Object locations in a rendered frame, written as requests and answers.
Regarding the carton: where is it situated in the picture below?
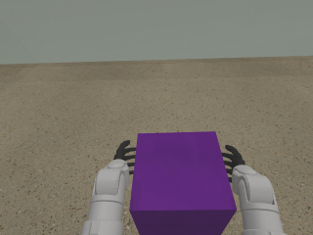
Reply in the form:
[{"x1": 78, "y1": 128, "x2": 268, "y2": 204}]
[{"x1": 129, "y1": 131, "x2": 237, "y2": 235}]

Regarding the robot right forearm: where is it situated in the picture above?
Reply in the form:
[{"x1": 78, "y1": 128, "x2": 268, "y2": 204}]
[{"x1": 232, "y1": 164, "x2": 288, "y2": 235}]

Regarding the right robot hand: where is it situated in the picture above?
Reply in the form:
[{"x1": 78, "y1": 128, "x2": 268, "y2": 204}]
[{"x1": 221, "y1": 145, "x2": 246, "y2": 183}]

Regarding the left robot hand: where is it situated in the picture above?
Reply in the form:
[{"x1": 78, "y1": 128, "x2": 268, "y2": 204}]
[{"x1": 113, "y1": 140, "x2": 136, "y2": 175}]

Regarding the robot left forearm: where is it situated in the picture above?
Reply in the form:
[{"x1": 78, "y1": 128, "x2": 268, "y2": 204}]
[{"x1": 80, "y1": 159, "x2": 130, "y2": 235}]

